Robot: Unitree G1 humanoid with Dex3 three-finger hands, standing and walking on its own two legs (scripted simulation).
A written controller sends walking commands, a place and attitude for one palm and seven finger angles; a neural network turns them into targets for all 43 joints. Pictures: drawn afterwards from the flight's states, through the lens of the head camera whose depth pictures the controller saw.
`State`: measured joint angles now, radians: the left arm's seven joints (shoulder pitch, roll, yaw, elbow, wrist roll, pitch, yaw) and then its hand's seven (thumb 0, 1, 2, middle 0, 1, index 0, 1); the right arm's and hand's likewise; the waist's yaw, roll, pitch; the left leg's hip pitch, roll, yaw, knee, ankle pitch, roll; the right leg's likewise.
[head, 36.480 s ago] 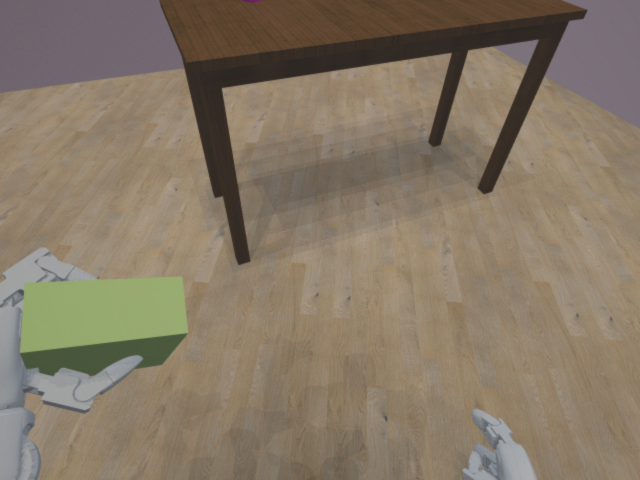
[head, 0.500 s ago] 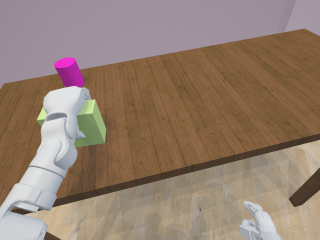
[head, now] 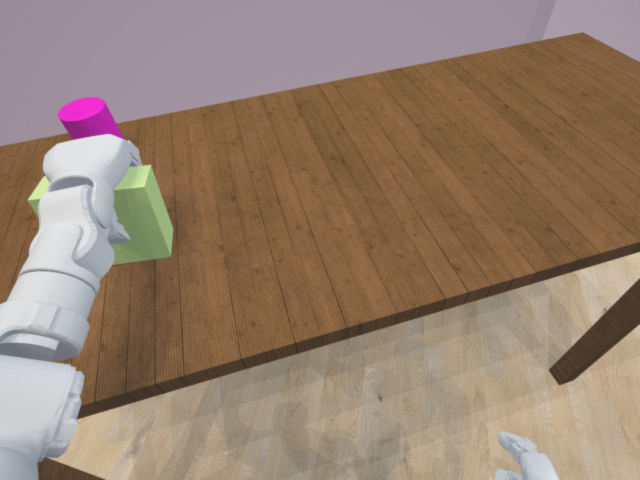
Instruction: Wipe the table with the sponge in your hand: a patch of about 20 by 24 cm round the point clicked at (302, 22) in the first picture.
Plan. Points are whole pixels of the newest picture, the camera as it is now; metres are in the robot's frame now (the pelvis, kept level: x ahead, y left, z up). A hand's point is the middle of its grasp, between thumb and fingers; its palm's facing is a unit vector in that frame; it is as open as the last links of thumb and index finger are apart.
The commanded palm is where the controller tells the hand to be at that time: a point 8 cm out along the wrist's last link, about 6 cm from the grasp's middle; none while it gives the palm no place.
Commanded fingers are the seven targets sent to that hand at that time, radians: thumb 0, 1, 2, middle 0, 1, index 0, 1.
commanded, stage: wipe forward along the middle lane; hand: left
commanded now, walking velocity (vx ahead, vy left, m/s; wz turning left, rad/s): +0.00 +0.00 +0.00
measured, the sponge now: (115, 229) +0.40 +0.31 +0.10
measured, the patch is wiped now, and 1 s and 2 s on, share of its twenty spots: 1.00 1.00 1.00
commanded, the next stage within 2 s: slide back across to the first lane in 0.38 s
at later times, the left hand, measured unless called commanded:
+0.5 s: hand (108, 180) +0.44 +0.32 +0.15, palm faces -0.10 +0.00 -0.99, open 9.5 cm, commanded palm +0.43 +0.33 +0.18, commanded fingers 0.00 0.10 1.30 -1.20 -1.60 -1.20 -1.60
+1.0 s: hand (52, 178) +0.44 +0.39 +0.16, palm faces -0.08 +0.00 -1.00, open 9.6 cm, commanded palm +0.42 +0.39 +0.21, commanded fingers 0.00 0.10 1.30 -1.20 -1.60 -1.20 -1.60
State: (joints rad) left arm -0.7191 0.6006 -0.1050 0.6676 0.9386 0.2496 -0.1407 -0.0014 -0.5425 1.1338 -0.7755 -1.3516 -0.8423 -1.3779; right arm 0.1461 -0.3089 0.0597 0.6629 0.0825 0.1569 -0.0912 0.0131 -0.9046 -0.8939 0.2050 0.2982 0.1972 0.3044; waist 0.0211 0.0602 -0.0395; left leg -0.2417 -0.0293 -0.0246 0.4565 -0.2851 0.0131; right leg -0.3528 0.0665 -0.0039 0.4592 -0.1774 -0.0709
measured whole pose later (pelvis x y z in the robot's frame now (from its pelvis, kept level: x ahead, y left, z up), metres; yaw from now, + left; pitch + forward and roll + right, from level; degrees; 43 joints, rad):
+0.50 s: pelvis +0.00 +0.01 +0.00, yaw -1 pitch +8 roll +0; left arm -0.88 0.68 -0.05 0.94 0.98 0.10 -0.09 0.00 -0.55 1.14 -0.78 -1.35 -0.84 -1.39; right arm 0.21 -0.31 0.03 0.69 0.08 0.19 -0.10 0.01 -0.91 -0.89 0.21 0.30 0.20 0.30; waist -0.03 0.05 -0.06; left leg -0.34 -0.03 -0.01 0.49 -0.29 0.02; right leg -0.44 0.07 0.01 0.46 -0.16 -0.06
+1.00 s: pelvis +0.02 +0.04 +0.00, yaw -1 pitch +6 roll -1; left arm -0.77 0.73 0.01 0.81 0.97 0.12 -0.12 -0.01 -0.52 1.13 -0.75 -1.39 -0.81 -1.43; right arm 0.18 -0.31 0.03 0.66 0.09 0.22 -0.08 0.01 -0.90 -0.89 0.21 0.30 0.20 0.30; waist 0.00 0.06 -0.04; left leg -0.23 -0.06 -0.01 0.41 -0.29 0.07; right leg -0.32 0.04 0.02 0.38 -0.17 -0.02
